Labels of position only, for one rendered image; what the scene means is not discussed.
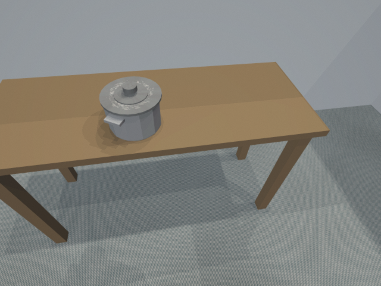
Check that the pot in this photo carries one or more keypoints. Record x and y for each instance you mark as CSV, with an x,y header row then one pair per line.
x,y
135,128

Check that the knob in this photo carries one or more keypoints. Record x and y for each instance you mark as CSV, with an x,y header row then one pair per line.
x,y
129,87

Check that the table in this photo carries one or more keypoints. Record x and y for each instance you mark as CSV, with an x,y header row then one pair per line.
x,y
57,122

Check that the lid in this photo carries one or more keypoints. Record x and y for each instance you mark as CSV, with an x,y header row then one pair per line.
x,y
116,102

